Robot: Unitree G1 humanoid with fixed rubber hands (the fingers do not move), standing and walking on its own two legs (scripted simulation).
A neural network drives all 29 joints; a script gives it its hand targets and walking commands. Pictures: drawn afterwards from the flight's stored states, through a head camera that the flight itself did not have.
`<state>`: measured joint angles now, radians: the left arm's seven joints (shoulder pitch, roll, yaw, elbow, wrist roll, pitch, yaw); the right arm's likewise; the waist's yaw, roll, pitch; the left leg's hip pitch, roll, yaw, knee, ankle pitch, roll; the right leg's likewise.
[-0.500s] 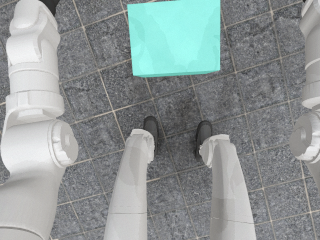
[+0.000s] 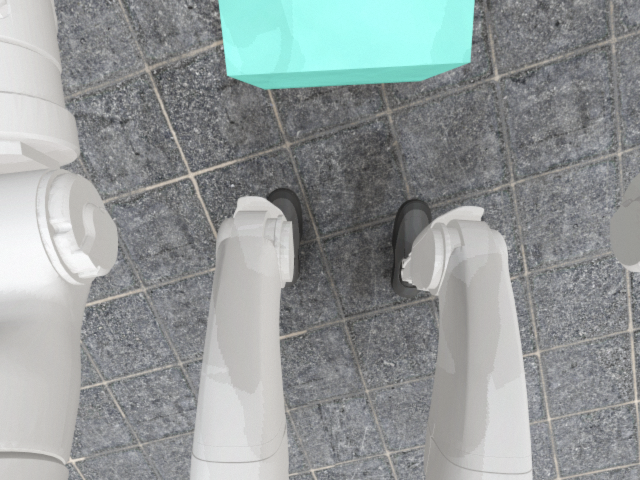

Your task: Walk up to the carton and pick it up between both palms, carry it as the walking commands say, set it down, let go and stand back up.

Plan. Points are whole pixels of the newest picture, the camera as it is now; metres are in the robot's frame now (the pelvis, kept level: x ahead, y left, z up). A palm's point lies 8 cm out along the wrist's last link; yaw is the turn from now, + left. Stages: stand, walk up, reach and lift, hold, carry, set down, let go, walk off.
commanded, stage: reach and lift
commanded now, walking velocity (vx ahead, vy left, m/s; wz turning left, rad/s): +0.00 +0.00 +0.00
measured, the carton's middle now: out of the picture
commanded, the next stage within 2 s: none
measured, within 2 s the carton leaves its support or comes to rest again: neither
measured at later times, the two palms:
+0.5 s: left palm out of the picture +0.57 +0.27 -0.26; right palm out of the picture +0.59 -0.18 -0.26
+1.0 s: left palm out of the picture +0.56 +0.26 -0.35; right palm out of the picture +0.59 -0.17 -0.36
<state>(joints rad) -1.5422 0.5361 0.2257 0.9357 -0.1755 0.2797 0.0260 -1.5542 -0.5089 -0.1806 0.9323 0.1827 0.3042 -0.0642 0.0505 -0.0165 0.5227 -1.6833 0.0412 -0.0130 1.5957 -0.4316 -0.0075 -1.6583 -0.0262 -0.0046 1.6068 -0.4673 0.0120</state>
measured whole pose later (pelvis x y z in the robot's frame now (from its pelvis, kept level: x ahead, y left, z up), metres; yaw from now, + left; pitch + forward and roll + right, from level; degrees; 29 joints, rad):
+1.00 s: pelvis +0.01 +0.00 -0.19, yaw +0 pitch +32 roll -1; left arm -1.52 0.52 0.09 1.09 -0.30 0.10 0.09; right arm -1.54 -0.47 -0.01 1.06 0.31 0.13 -0.13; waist 0.05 -0.01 0.53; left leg -2.23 0.04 -0.04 2.25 -0.57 -0.02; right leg -2.20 -0.01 0.02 2.27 -0.62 0.03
